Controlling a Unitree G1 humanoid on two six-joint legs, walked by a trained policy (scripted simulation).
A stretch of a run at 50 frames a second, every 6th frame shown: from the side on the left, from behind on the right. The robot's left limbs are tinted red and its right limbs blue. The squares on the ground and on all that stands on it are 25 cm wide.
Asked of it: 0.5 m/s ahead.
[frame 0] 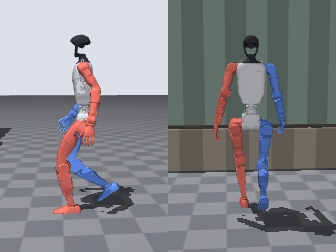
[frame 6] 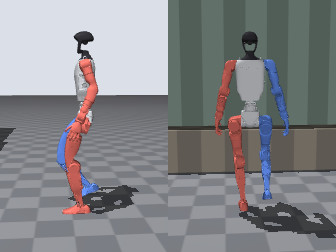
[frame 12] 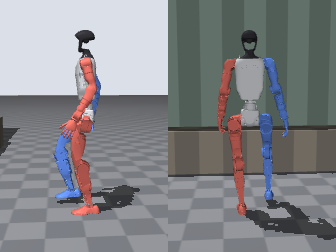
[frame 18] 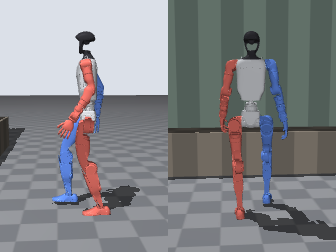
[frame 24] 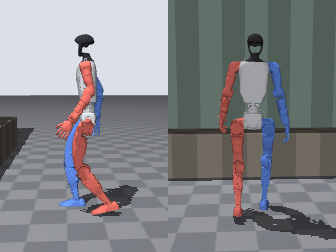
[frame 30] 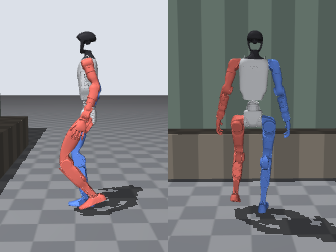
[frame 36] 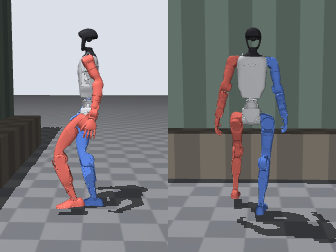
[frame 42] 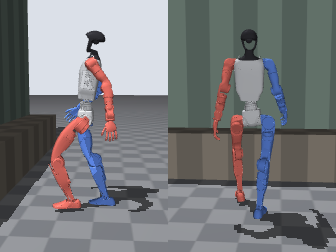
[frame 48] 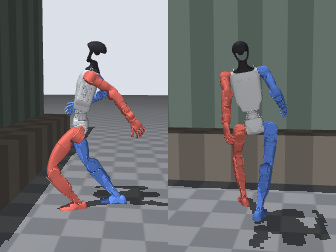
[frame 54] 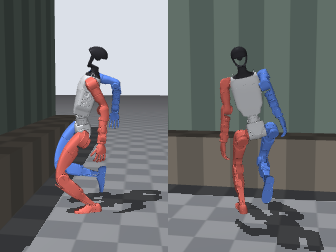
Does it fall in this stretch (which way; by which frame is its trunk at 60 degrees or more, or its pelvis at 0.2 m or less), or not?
no
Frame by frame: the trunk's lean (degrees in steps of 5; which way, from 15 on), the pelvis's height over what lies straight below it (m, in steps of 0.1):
0: 5, 0.7
6: 0, 0.8
12: 0, 0.8
18: 0, 0.8
24: 5, 0.8
30: 5, 0.8
36: 0, 0.8
42: 10, 0.8
48: 20 backward and to its left, 0.7
54: 20 backward and to its left, 0.7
